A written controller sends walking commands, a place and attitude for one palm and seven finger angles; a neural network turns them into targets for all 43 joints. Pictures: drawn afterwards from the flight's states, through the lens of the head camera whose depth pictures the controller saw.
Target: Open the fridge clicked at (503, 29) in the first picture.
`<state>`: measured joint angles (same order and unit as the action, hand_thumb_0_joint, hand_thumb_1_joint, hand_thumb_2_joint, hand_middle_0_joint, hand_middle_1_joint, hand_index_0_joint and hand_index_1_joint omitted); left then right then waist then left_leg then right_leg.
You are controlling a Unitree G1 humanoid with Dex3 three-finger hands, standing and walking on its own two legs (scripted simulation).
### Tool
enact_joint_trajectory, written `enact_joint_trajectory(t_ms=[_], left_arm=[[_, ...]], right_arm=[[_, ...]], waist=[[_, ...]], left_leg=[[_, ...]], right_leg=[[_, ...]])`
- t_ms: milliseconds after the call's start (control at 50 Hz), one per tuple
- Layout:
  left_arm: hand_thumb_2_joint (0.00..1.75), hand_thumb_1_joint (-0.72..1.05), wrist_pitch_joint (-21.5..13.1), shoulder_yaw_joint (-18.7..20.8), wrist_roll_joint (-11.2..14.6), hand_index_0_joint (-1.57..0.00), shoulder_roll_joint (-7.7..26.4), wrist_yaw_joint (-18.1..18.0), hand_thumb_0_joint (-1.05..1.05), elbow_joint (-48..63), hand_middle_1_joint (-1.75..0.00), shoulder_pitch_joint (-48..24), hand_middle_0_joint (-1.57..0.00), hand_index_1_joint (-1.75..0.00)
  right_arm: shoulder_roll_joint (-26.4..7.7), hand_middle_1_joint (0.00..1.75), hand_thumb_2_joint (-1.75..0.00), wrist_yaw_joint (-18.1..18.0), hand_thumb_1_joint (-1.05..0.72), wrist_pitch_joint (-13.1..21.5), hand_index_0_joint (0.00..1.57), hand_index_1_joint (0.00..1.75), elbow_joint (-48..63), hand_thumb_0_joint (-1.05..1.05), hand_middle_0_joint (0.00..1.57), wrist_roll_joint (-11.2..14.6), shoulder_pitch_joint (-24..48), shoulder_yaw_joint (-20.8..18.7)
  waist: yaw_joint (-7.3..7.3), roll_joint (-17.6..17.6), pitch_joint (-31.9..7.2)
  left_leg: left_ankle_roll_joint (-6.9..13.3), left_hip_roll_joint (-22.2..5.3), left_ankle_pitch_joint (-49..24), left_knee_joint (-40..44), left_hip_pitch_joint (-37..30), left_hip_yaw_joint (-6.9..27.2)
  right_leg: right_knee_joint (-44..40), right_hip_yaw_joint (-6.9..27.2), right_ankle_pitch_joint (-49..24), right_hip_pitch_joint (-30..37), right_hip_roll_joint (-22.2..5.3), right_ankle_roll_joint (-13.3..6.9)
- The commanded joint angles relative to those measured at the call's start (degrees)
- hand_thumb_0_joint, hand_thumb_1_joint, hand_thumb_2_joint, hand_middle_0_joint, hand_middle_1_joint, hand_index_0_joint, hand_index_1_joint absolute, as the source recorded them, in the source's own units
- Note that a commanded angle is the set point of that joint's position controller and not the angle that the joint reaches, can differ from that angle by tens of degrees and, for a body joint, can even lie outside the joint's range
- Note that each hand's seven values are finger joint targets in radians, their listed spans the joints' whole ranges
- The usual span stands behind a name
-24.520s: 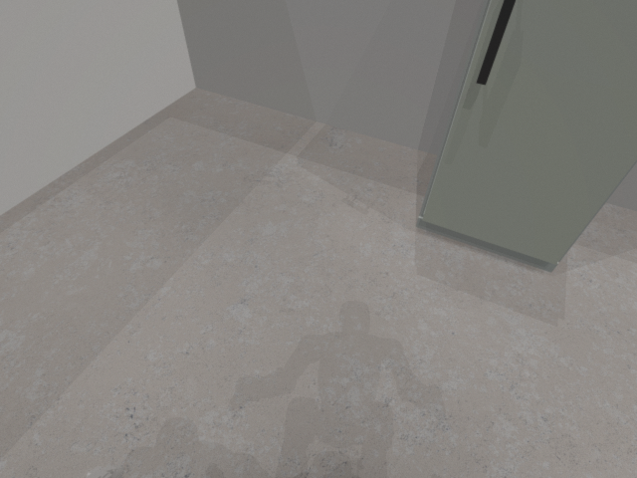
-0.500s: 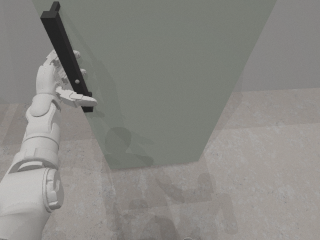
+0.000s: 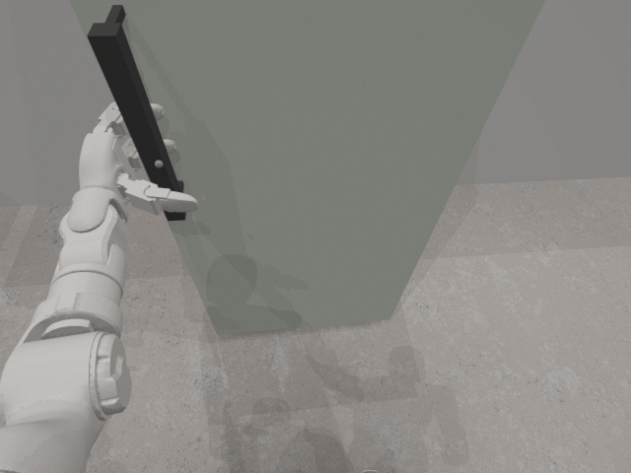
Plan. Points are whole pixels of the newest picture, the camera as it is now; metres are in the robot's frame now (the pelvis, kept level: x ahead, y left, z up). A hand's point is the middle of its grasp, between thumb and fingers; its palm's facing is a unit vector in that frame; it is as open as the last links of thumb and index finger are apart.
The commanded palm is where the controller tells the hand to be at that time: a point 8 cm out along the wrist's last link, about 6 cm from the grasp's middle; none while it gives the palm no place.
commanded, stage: slide the fingers in behind the handle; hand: left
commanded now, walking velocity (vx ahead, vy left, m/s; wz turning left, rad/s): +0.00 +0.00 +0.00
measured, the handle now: (152, 131) +0.52 +0.21 +0.13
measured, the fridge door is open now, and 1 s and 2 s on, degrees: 0 0 0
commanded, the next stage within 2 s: grip the handle and tug to test in 0.26 s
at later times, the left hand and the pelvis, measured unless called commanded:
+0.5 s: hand (168, 160) +0.48 +0.18 +0.13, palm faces +0.06 -1.00 +0.00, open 13.6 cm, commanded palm +0.45 +0.23 +0.13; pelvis +0.00 +0.00 +0.00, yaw +0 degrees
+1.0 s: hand (165, 161) +0.47 +0.18 +0.13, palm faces +0.07 -1.00 +0.00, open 6.2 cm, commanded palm +0.45 +0.23 +0.13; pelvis +0.00 +0.00 +0.00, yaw +0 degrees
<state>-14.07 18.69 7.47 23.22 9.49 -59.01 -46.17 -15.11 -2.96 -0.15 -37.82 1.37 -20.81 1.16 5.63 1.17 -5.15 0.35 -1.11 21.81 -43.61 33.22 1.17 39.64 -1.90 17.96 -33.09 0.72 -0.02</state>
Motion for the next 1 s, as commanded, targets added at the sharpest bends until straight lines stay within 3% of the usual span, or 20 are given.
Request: enact_joint_trajectory(t_ms=[0, 60, 120, 200, 240, 280, 340, 400, 420, 460, 480, 560, 600, 660, 680, 780, 800, 840, 880, 980], left_arm=[[0.3, -0.5, -5.78, 2.53, 0.65, -0.3, 14.27, -0.04, 0.0, 13.66, -1.2, -26.7, -0.3, -1.2], [0.3, -0.5, -5.07, 1.63, 0.77, -0.3, 13.3, 0.64, 0.0, 10.82, -1.2, -25.9, -0.3, -1.2], [0.3, -0.5, -4.53, 3.26, 0.95, -0.3, 15.24, 1.08, 0.0, 12.39, -1.2, -24.74, -0.3, -1.2], [0.3, -0.5, -4.64, -0.74, 1.29, -0.3, 10.63, 1.16, 0.0, 14.81, -1.2, -27.0, -0.3, -1.2], [0.3, -0.5, -4.53, -0.43, 1.42, -0.3, 10.93, 0.85, 0.0, 13.86, -1.2, -28.26, -0.3, -1.2], [0.3, -0.5, -4.73, -1.38, 1.27, -0.3, 9.57, 0.38, 0.0, 14.79, -1.2, -28.27, -0.3, -1.2], [0.3, -0.5, -4.6, -0.67, 0.88, -0.3, 10.12, -0.68, 0.0, 13.83, -1.2, -29.16, -0.3, -1.2], [0.36, -0.36, -4.99, 0.31, 0.34, -0.32, 10.91, -1.53, 0.0, 14.41, -1.22, -27.48, -0.32, -1.22], [0.38, -0.31, -4.79, 0.19, 0.33, -0.32, 10.69, -1.63, 0.0, 13.43, -1.23, -27.46, -0.32, -1.23], [0.42, -0.22, -4.96, 3.26, 0.05, -0.33, 14.57, -1.91, 0.0, 13.09, -1.24, -25.67, -0.33, -1.24], [0.44, -0.17, -4.82, 2.15, -0.03, -0.33, 13.04, -1.77, 0.0, 12.82, -1.25, -25.59, -0.33, -1.25], [0.52, 0.01, -5.0, 3.1, -0.25, -0.35, 14.66, -1.25, 0.0, 13.07, -1.27, -25.31, -0.35, -1.27], [0.56, 0.11, -5.19, 1.44, 0.22, -0.36, 13.03, -0.53, 0.0, 14.25, -1.29, -27.38, -0.36, -1.29], [0.62, 0.25, -5.29, 2.06, 0.97, -0.38, 13.29, -0.04, 0.0, 14.75, -1.31, -26.19, -0.38, -1.31], [0.64, 0.29, -5.21, 1.11, 1.03, -0.38, 12.21, 0.21, 0.0, 15.29, -1.31, -25.99, -0.38, -1.31], [0.74, 0.53, -4.08, 1.3, 1.3, -0.41, 12.3, 0.22, 0.0, 13.58, -1.35, -26.45, -0.41, -1.35], [0.76, 0.57, -4.12, 2.46, 1.07, -0.42, 13.94, 0.06, 0.0, 13.42, -1.35, -26.07, -0.42, -1.35], [0.8, 0.67, -4.48, 0.29, 0.87, -0.43, 11.43, -0.03, 0.0, 15.31, -1.37, -27.53, -0.43, -1.37], [0.84, 0.76, -5.04, 0.21, 0.69, -0.44, 11.37, -0.4, 0.0, 15.93, -1.38, -27.39, -0.44, -1.38], [0.9, 0.9, -4.58, 2.2, 0.61, -0.45, 13.36, -0.83, 0.0, 12.37, -1.4, -26.66, -0.45, -1.4]], right_arm=[[-8.7, 0.3, -0.9, -0.21, -0.9, 2.05, 0.2, 0.3, 4.94, 0.0, 0.2, -0.02, -4.77, -3.2], [-8.97, 0.3, -0.9, -0.2, -0.9, 1.79, 0.2, 0.3, 5.09, 0.0, 0.2, 0.07, -4.89, -3.18], [-8.98, 0.3, -0.9, -0.29, -0.9, 1.56, 0.2, 0.3, 5.91, 0.0, 0.2, 0.24, -4.43, -3.22], [-8.63, 0.3, -0.9, -0.11, -0.9, 1.68, 0.2, 0.3, 5.77, 0.0, 0.2, 0.32, -4.31, -3.26], [-8.93, 0.3, -0.9, -0.19, -0.9, 1.75, 0.2, 0.3, 5.12, 0.0, 0.2, 0.29, -4.68, -3.46], [-8.76, 0.3, -0.9, -0.1, -0.9, 2.02, 0.2, 0.3, 5.07, 0.0, 0.2, 0.25, -4.64, -3.5], [-8.81, 0.3, -0.9, 0.0, -0.9, 2.16, 0.2, 0.3, 4.34, 0.0, 0.2, 0.01, -5.14, -3.53], [-8.73, 0.3, -0.9, 0.28, -0.9, 2.17, 0.2, 0.3, 4.47, 0.0, 0.2, -0.17, -5.07, -3.46], [-8.69, 0.3, -0.9, 0.32, -0.9, 2.15, 0.2, 0.3, 4.41, 0.0, 0.2, -0.15, -5.16, -3.43], [-9.09, 0.3, -0.9, 0.18, -0.9, 1.8, 0.2, 0.3, 4.58, 0.0, 0.2, -0.3, -5.38, -3.44], [-8.69, 0.3, -0.9, 0.24, -0.9, 1.79, 0.2, 0.3, 4.95, 0.0, 0.2, -0.18, -4.8, -3.24], [-8.88, 0.3, -0.9, 0.04, -0.9, 1.5, 0.2, 0.3, 5.39, 0.0, 0.2, -0.16, -5.05, -3.31], [-8.72, 0.3, -0.9, -0.09, -0.9, 1.5, 0.2, 0.3, 5.24, 0.0, 0.2, 0.01, -4.96, -3.43], [-8.86, 0.3, -0.9, -0.26, -0.9, 1.61, 0.2, 0.3, 5.14, 0.0, 0.2, 0.04, -5.23, -3.56], [-8.61, 0.3, -0.9, -0.16, -0.9, 1.66, 0.2, 0.3, 5.18, 0.0, 0.2, 0.19, -4.8, -3.57], [-8.83, 0.3, -0.9, -0.3, -0.9, 1.47, 0.2, 0.3, 4.63, 0.0, 0.2, 0.19, -5.1, -3.56], [-8.98, 0.3, -0.9, -0.38, -0.9, 1.39, 0.2, 0.3, 4.69, 0.0, 0.2, 0.16, -5.11, -3.52], [-8.56, 0.3, -0.9, -0.19, -0.9, 1.56, 0.2, 0.3, 4.95, 0.0, 0.2, 0.01, -4.8, -3.43], [-8.52, 0.3, -0.9, -0.11, -0.9, 1.61, 0.2, 0.3, 4.83, 0.0, 0.2, 0.01, -4.83, -3.55], [-8.75, 0.3, -0.9, -0.19, -0.9, 1.51, 0.2, 0.3, 4.72, 0.0, 0.2, 0.03, -4.71, -3.33]], waist=[[-0.14, 4.47, -21.66], [0.66, 0.41, -19.08], [-0.53, 2.57, -20.67], [0.92, 4.48, -19.96], [1.32, 2.65, -18.75], [1.0, 5.05, -20.35], [1.05, 3.38, -20.42], [0.17, 4.47, -21.6], [0.67, 2.68, -20.65], [-0.49, 1.09, -21.08], [-0.27, 2.13, -20.76], [-0.27, 1.94, -20.52], [0.62, 2.36, -20.55], [0.29, 2.21, -21.51], [0.26, 4.03, -22.0], [0.95, 1.0, -19.53], [0.21, 1.64, -19.91], [0.54, 3.3, -20.75], [0.68, 3.86, -21.71], [0.34, 1.57, -19.46]], left_leg=[[0.7, 1.12, -18.8, 4.73, -11.59, 0.47], [1.05, 1.04, -17.04, 4.85, -9.16, 0.33], [0.9, 1.1, -18.01, 4.98, -9.4, -0.04], [0.69, 0.83, -18.67, 4.64, -11.96, 0.49], [0.6, 0.65, -17.24, 4.97, -11.62, 1.08], [0.33, 0.66, -18.54, 4.76, -13.38, 1.31], [0.33, 0.7, -18.66, 4.63, -13.04, 1.48], [0.17, 0.72, -20.72, 4.4, -13.48, 1.52], [0.36, 0.71, -20.22, 4.43, -12.54, 1.25], [0.62, 0.92, -19.4, 4.66, -10.14, 0.88], [0.65, 1.02, -19.04, 4.9, -9.89, 0.44], [0.87, 1.02, -18.75, 4.75, -9.52, 0.2], [0.89, 0.91, -19.02, 4.71, -10.18, 0.05], [0.94, 0.93, -20.11, 4.48, -11.24, 0.2], [0.84, 0.96, -20.33, 4.54, -11.96, -0.02], [1.09, 0.98, -18.44, 4.89, -10.24, 0.1], [0.97, 1.04, -18.47, 5.03, -9.92, 0.3], [0.85, 1.13, -19.04, 4.93, -11.28, 0.33], [0.81, 0.95, -20.64, 4.49, -12.78, 0.46], [0.98, 1.15, -17.91, 4.98, -9.58, 0.16]], right_leg=[[-2.82, 0.15, -17.52, 10.26, 1.16, -1.34], [-3.12, 0.01, -16.9, 10.29, 1.22, -1.15], [-2.83, 0.19, -18.16, 11.54, 1.1, -1.29], [-3.07, -0.14, -17.0, 8.54, 1.35, -1.25], [-3.33, -0.42, -15.06, 7.4, 1.39, -1.25], [-2.93, -0.55, -15.01, 6.84, 1.35, -1.4], [-2.9, -0.61, -15.05, 6.77, 1.37, -1.29], [-2.41, -0.58, -16.33, 7.5, 1.39, -1.47], [-2.58, -0.56, -16.69, 7.82, 1.42, -1.32], [-2.48, -0.23, -17.52, 10.63, 1.32, -1.39], [-2.46, -0.16, -17.88, 10.68, 1.23, -1.29], [-2.63, 0.01, -18.22, 11.52, 1.28, -1.42], [-2.82, 0.15, -18.91, 10.92, 1.25, -1.15], [-2.85, 0.06, -19.39, 11.39, 1.41, -1.3], [-2.95, 0.18, -19.59, 10.99, 1.33, -1.2], [-3.54, -0.01, -18.7, 10.58, 1.25, -0.96], [-3.3, 0.09, -18.55, 11.07, 1.18, -1.15], [-3.11, -0.03, -18.52, 10.47, 1.17, -1.17], [-2.97, -0.02, -19.13, 9.96, 1.23, -1.21], [-3.12, 0.1, -18.42, 11.07, 1.13, -1.15]])
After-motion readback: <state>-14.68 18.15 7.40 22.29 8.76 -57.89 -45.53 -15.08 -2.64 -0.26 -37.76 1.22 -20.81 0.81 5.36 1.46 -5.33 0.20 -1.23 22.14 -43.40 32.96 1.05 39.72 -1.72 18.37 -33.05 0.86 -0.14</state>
